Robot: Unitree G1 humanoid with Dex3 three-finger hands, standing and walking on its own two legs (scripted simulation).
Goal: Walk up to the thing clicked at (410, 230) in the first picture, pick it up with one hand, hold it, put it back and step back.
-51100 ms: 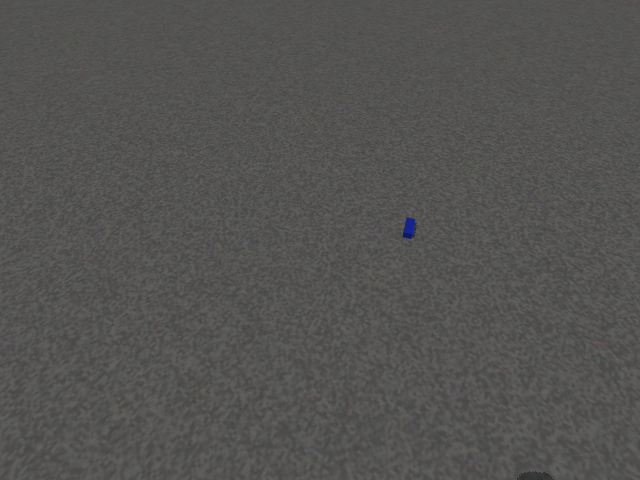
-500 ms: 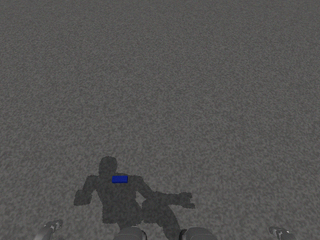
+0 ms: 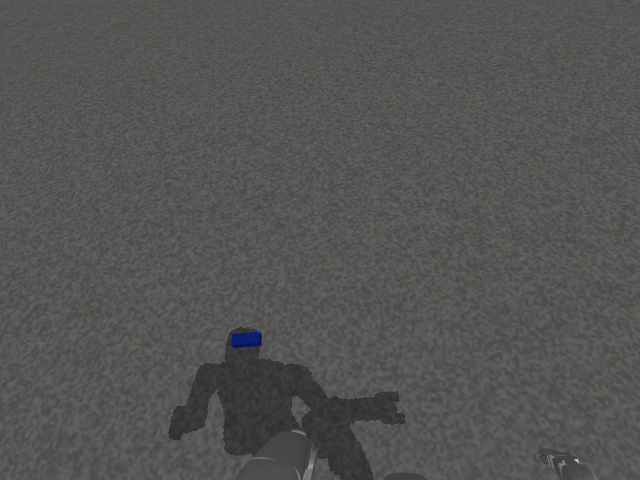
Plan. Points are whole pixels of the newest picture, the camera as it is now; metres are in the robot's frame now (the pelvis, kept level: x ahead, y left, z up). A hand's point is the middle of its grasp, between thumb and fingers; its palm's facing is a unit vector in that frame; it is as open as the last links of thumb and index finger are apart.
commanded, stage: step back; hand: left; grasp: from above
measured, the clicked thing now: (246, 339) +0.55 +0.33 -0.75
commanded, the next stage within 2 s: none
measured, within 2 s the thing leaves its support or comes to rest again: neither
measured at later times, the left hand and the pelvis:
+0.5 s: hand out of the picture -0.06 +0.27 -0.15, palm faces +0.04 -0.92 -0.38, open 7.4 cm; pelvis -0.15 +0.00 -0.01, yaw +1 degrees
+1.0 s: hand out of the picture -0.21 +0.26 -0.14, palm faces +0.09 -0.88 -0.46, open 7.4 cm; pelvis -0.33 -0.02 -0.02, yaw +7 degrees
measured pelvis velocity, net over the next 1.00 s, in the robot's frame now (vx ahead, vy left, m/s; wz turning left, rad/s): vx -0.33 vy -0.02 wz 0.11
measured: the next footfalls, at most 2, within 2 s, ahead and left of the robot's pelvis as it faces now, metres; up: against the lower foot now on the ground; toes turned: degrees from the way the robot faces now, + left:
left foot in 0.22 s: -0.04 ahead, +0.12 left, +0.00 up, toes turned +2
right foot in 0.60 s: -0.18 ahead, -0.14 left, +0.00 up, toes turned +2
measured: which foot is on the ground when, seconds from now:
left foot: up 0.00-0.20, down 0.22-0.64, up 0.66-1.00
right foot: down 0.00-0.24, up 0.26-0.58, down 0.60-1.00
